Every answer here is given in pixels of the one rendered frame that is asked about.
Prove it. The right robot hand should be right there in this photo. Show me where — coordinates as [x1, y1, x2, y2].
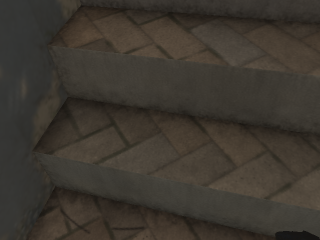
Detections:
[275, 230, 320, 240]

